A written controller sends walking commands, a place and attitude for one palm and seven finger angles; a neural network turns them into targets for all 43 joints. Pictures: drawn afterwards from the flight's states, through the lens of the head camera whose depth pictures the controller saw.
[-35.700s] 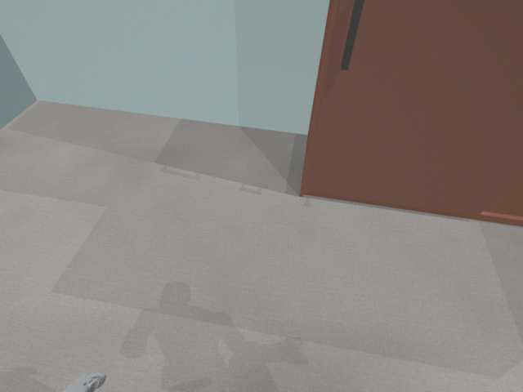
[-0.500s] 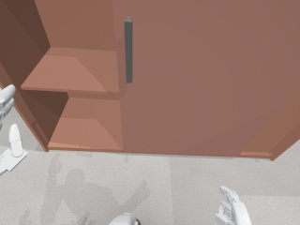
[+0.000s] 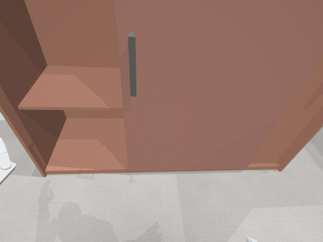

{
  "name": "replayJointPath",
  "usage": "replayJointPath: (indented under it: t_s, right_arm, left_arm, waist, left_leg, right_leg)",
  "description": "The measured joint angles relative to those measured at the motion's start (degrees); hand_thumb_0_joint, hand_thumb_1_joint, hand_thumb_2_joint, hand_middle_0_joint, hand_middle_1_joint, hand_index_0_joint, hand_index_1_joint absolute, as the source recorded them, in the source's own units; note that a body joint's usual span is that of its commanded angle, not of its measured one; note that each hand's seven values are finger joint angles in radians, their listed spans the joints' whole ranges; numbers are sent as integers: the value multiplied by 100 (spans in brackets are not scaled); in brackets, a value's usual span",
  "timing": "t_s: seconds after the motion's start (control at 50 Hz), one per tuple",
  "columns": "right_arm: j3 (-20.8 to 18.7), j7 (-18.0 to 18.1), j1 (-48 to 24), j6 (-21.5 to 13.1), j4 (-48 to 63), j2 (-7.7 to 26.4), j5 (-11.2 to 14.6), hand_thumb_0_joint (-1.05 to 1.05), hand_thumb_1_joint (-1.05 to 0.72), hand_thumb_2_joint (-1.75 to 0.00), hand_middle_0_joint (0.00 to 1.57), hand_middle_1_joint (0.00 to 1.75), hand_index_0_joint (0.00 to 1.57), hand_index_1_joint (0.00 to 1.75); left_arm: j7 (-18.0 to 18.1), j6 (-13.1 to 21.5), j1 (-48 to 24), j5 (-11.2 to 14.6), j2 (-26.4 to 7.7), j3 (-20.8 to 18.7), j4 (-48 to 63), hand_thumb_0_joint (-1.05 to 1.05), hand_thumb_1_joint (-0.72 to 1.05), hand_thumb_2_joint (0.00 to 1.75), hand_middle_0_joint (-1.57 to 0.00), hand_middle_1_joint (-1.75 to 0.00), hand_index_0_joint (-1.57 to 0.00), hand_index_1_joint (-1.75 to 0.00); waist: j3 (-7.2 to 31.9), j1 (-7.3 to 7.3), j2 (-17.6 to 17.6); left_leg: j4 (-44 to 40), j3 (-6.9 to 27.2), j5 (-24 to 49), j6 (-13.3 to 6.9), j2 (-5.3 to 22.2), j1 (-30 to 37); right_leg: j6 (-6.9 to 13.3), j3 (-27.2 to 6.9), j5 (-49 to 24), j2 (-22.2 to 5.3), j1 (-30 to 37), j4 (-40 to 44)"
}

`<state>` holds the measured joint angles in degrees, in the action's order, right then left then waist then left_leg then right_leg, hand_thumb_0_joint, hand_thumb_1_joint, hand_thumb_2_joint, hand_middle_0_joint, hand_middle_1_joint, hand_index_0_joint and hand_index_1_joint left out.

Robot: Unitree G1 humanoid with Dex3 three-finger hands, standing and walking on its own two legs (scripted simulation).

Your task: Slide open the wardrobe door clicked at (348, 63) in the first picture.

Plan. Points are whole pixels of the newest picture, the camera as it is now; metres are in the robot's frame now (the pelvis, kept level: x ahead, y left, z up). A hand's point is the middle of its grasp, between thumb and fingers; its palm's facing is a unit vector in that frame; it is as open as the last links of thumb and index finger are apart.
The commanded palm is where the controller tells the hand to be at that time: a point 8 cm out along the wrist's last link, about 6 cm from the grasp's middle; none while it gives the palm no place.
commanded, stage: stop stepping back and stand still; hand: left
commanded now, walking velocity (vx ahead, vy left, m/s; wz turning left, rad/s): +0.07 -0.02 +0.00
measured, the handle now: (132, 65) +0.72 +0.18 +0.10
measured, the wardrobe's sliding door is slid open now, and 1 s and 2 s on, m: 0.55 0.55 0.55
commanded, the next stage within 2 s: let the arm hang, fingers relaxed in 0.70 s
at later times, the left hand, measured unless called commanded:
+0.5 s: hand (13, 151) +0.24 +0.33 +0.15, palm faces +0.48 -0.73 -0.49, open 7.4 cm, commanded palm +0.18 +0.35 +0.18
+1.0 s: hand (51, 224) +0.18 +0.30 -0.09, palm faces +0.04 -0.92 -0.39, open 7.4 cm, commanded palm none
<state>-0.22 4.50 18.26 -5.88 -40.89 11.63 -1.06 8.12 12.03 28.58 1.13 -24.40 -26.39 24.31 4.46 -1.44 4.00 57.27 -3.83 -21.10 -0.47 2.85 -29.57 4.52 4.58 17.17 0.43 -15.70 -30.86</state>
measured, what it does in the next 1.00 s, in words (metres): steps on the spot: left foot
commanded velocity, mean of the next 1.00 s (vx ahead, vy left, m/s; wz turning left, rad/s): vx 0.00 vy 0.00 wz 0.00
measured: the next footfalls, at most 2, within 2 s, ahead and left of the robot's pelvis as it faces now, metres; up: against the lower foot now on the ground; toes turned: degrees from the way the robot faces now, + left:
left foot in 0.10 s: +0.08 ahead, +0.16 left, +0.00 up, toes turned +6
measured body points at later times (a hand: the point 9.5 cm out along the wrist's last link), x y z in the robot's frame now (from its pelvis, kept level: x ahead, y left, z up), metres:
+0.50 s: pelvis +0.05 +0.04 -0.01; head +0.06 +0.04 +0.44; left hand +0.20 +0.36 +0.17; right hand +0.22 -0.19 -0.10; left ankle +0.04 +0.15 -0.74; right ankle +0.03 -0.05 -0.74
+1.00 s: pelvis +0.02 +0.06 -0.01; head +0.04 +0.03 +0.44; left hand +0.18 +0.35 -0.06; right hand +0.19 -0.20 -0.12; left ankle +0.04 +0.15 -0.74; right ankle +0.03 -0.05 -0.74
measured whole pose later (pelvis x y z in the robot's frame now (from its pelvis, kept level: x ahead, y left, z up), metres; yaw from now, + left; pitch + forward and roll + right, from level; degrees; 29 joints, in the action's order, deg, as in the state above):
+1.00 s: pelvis +0.02 +0.06 -0.01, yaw +3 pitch +2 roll +1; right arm 0.5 -0.7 6.8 -1.6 -45.3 18.2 -0.9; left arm 0.1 -2.2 13.6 -1.6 -17.8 -2.8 -29.6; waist 0.4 0.7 -3.1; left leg 34.4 -4.4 -16.4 -2.4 -0.8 -19.8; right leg 0.2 4.2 18.9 -2.5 -18.9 -36.1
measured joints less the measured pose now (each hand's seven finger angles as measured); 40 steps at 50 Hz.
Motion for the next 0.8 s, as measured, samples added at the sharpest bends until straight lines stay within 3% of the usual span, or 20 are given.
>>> replayJointPath:
  t_s: [0.04,0.1,0.16,0.22,0.3,0.38,0.42,0.46,0.54,0.6,0.8]
  right_arm:
    - [0,71,23,-134,38,90,-8,2,-91,-90,20,30,20,30]
    - [-34,126,-22,-355,183,297,-36,1,-91,-90,20,30,20,30]
    - [-10,78,-307,-372,231,91,2,1,-91,-90,20,30,20,30]
    - [96,-44,-382,-433,406,-134,-4,1,-91,-90,20,30,20,30]
    - [150,-198,-445,-418,492,-179,44,1,-91,-90,20,30,20,30]
    - [111,-231,-511,-276,328,-101,93,1,-91,-90,21,30,20,30]
    - [126,-190,-530,-240,314,-41,70,1,-91,-90,21,30,20,30]
    - [118,-135,-533,-250,351,57,49,1,-91,-90,21,30,20,30]
    - [50,-45,-591,-209,287,68,94,1,-91,-90,20,30,20,30]
    - [91,-42,-677,-255,418,33,79,1,-91,-90,20,30,20,30]
    - [120,-129,-940,-180,861,-61,96,1,-91,-90,20,30,20,30]
  left_arm:
    - [116,-99,-223,-11,228,88,-238,1,89,90,-21,-30,-21,-31]
    - [176,-175,-449,-6,499,371,-272,1,89,90,-20,-30,-21,-30]
    - [133,-184,-446,-12,385,433,-170,1,89,90,-20,-30,-21,-30]
    - [52,-175,-183,-35,101,313,167,2,89,90,-20,-30,-21,-30]
    - [24,21,153,-14,-170,81,559,2,89,90,-21,-30,-21,-31]
    - [48,150,363,51,-86,35,432,1,89,90,-21,-30,-21,-31]
    - [84,141,412,59,0,38,232,1,89,90,-21,-30,-21,-31]
    - [110,73,352,73,97,104,37,1,89,90,-21,-30,-21,-31]
    - [114,-166,29,65,309,353,-225,1,89,90,-21,-30,-21,-31]
    - [107,-247,-138,14,388,463,-80,1,89,90,-21,-30,-21,-30]
    - [51,-23,300,115,-98,221,483,1,89,90,-21,-30,-21,-31]
  waist:
    - [7,0,-12]
    - [-68,129,-252]
    - [-331,186,-57]
    - [-445,303,-65]
    - [-558,270,-353]
    - [-532,89,-366]
    - [-540,68,-345]
    - [-577,68,-424]
    - [-557,-54,-351]
    - [-611,-49,-271]
    - [-576,187,-325]
  left_leg:
    - [-1006,-45,-114,-79,63,607]
    - [-2359,84,90,-125,119,1354]
    - [-2207,-31,277,142,-26,1404]
    - [-2246,30,260,222,-19,1426]
    - [-1771,199,38,167,81,1159]
    - [-922,153,-381,100,-172,857]
    - [-1454,22,-50,68,-204,995]
    - [-2297,-17,747,26,-166,1289]
    - [-2555,-66,300,-29,-205,1564]
    - [-2642,-49,348,-37,-193,1579]
    - [-2754,-97,462,-38,-105,1477]
  right_leg:
    - [-64,-15,-147,-117,0,-42]
    - [-264,100,175,-182,-164,-557]
    - [-405,-180,625,-198,-383,-1216]
    - [-464,-60,505,-72,-307,-945]
    - [-99,117,135,96,-167,-512]
    - [-92,-7,114,-6,-22,-219]
    - [-159,-56,94,-77,66,-128]
    - [-235,-23,179,-77,136,-195]
    - [-322,-67,278,-108,255,-202]
    - [-360,-55,177,-88,319,-22]
    - [-361,-108,-97,14,312,363]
